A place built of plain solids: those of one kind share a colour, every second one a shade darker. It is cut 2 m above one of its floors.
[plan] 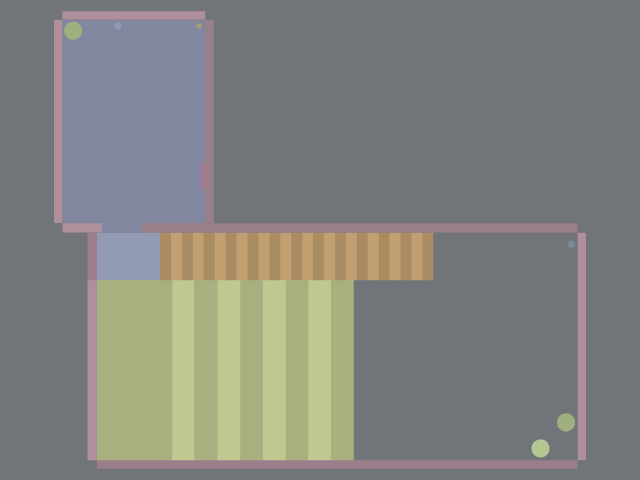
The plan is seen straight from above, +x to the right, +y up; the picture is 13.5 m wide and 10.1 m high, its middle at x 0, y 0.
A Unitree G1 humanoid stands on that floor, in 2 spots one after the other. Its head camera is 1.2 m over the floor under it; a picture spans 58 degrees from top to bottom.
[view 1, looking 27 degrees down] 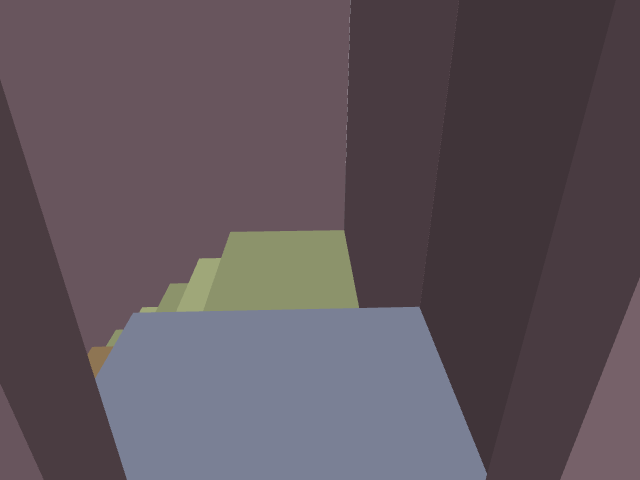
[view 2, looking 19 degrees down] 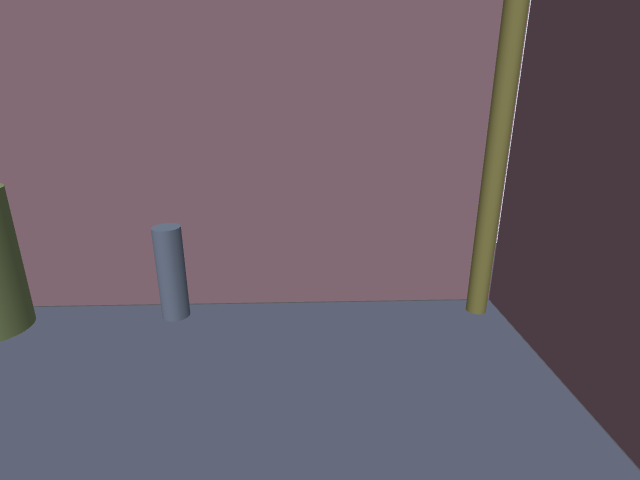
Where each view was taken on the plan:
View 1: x -4.17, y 0.80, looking -92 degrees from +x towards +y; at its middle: mass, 5.78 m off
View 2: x -3.52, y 2.30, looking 88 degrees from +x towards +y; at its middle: wall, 2.47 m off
